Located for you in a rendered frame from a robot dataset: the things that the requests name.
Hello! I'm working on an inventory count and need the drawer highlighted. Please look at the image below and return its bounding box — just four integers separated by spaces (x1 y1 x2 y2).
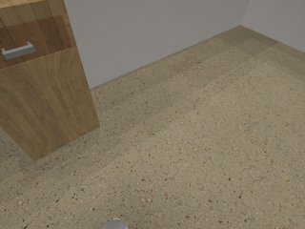
0 14 72 70

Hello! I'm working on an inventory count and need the left robot thigh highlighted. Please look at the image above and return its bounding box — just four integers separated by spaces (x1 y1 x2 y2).
102 219 128 229

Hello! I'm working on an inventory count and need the handle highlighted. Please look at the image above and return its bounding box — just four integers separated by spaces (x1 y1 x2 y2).
1 42 36 60

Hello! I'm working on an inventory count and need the cabinet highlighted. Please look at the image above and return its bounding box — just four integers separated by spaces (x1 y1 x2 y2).
0 0 100 161

